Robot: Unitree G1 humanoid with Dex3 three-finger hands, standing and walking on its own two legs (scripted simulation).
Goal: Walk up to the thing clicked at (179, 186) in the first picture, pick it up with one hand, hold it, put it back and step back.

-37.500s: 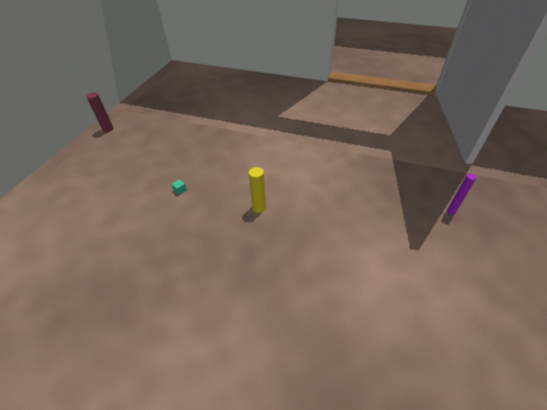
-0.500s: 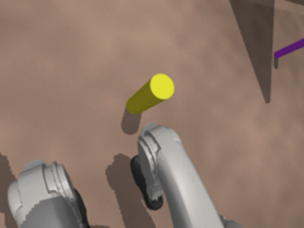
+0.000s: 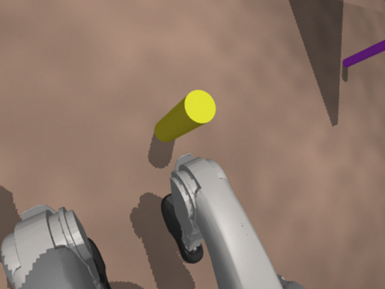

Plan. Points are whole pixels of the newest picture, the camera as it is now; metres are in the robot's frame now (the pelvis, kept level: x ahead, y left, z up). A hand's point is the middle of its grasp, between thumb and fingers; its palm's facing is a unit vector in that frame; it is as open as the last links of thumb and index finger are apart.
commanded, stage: approach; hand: left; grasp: from above
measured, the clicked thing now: out of the picture +0.47 +0.34 -0.31
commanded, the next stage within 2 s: rest palm in 0.40 s
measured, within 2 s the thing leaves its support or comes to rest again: neither
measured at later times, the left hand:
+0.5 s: hand out of the picture +0.42 +0.33 -0.21, palm faces -0.21 -0.41 -0.89, open 13.6 cm
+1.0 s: hand out of the picture +0.45 +0.31 -0.26, palm faces -0.18 -0.41 -0.90, open 13.7 cm
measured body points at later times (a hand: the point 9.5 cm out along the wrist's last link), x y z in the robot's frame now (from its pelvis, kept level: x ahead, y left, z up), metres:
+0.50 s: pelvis +0.00 +0.00 +0.00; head +0.28 +0.08 +0.34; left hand +0.43 +0.35 -0.16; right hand -0.01 -0.24 -0.07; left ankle +0.07 +0.13 -0.30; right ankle +0.11 -0.12 -0.30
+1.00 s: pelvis +0.00 +0.00 +0.00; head +0.31 +0.09 +0.31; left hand +0.46 +0.33 -0.21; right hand -0.02 -0.24 -0.04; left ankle +0.07 +0.13 -0.30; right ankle +0.11 -0.12 -0.30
